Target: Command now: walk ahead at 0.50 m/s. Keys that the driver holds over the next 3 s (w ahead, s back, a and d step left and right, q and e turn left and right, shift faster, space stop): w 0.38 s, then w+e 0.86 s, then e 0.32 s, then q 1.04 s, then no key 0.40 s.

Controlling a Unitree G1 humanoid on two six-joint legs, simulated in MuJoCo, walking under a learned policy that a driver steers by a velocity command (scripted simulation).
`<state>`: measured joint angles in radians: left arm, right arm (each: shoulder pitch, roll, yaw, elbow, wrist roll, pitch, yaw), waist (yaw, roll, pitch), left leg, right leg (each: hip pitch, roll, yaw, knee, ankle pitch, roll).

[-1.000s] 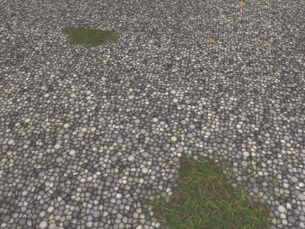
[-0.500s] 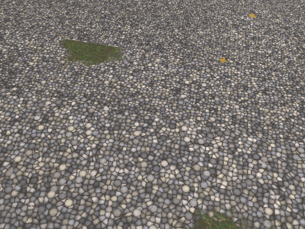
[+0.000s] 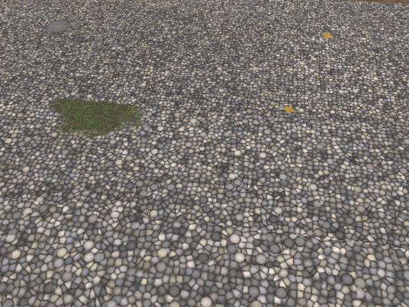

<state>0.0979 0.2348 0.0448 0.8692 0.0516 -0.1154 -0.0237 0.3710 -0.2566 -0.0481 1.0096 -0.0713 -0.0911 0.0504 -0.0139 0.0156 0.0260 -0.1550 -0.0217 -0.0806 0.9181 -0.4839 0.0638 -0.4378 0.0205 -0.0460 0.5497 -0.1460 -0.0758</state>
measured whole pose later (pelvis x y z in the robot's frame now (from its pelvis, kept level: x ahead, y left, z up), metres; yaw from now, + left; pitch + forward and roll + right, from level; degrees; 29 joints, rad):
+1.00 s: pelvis +0.55 -0.02 +0.00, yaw -16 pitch +2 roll +3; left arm 0.15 0.18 0.04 0.88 0.07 -0.08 -0.07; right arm 0.48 -0.14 -0.02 1.05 -0.09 -0.12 0.01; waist -0.05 -0.03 -0.02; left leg 0.08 0.03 0.30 0.31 -0.40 -0.04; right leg -0.58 -0.08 0.00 0.82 -0.18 -0.07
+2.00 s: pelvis +0.86 -0.22 -0.17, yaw -31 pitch +1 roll +2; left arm 0.18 0.22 0.06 0.73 0.03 -0.07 0.01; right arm 0.34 -0.21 -0.05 0.84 -0.06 -0.05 -0.04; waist -0.03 -0.02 -0.02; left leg -0.52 -0.05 -0.07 1.06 -0.44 -0.03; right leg -0.33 -0.01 -0.07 0.45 -0.15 -0.08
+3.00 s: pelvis +0.94 -0.16 -0.18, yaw -4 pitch +4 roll +1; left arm 0.18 0.20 0.03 0.87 0.01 -0.05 -0.05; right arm 0.27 -0.19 -0.05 0.78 0.01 -0.06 0.11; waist 0.00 -0.02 -0.03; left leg -0.28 -0.08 -0.05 0.52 -0.31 0.03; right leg -0.41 -0.07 -0.05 0.54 -0.20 0.01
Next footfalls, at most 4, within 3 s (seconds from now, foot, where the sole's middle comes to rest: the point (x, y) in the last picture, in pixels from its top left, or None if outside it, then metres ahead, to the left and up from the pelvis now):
0.48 left None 0.46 0.12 -0.76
1.04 right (270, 257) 0.63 -0.18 -0.76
1.48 left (237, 206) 0.95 -0.10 -0.95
1.86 right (298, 215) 0.90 -0.34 -0.95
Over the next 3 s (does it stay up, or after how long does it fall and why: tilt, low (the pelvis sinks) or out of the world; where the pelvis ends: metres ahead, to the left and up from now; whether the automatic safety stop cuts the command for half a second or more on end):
stays up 0.94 -0.16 -0.18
